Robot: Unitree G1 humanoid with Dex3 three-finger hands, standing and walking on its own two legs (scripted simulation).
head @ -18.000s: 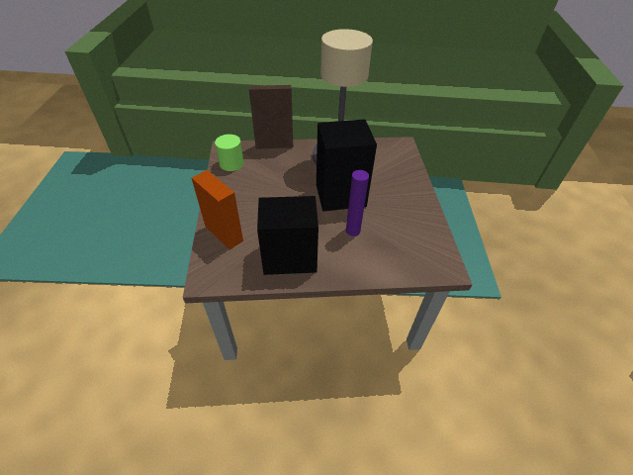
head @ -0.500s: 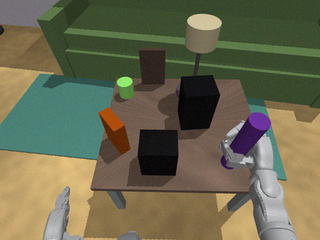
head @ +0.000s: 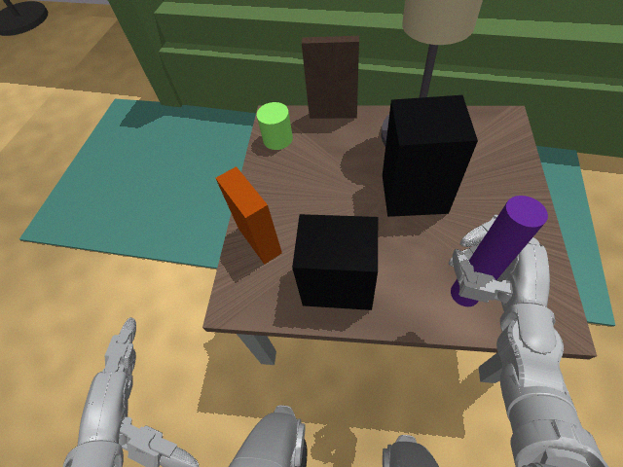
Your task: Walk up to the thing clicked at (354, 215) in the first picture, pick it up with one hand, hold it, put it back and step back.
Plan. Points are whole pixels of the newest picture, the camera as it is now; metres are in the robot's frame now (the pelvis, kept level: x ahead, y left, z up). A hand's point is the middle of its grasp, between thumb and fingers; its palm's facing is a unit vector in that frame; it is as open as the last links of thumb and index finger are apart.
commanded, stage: crouch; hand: right
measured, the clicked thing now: (490, 259) +0.39 -0.17 +0.01
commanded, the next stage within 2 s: lower in 0.88 s
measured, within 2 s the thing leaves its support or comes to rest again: rests again in 1.44 s
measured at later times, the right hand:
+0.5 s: hand (452, 231) +0.48 -0.15 -0.07, palm faces +0.10 +0.99 +0.02, open 5.3 cm
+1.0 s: hand (444, 228) +0.51 -0.15 -0.11, palm faces +0.08 +1.00 +0.01, open 5.3 cm
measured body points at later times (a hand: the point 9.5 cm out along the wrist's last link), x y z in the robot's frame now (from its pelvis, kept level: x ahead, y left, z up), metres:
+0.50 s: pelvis -0.01 -0.01 -0.06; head +0.14 -0.05 +0.36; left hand +0.14 +0.26 -0.02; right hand +0.47 -0.21 -0.07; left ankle +0.06 +0.14 -0.67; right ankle +0.00 -0.13 -0.67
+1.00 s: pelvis -0.01 +0.00 -0.08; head +0.17 -0.05 +0.33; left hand +0.15 +0.27 -0.03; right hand +0.50 -0.20 -0.10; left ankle +0.06 +0.14 -0.67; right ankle +0.00 -0.13 -0.67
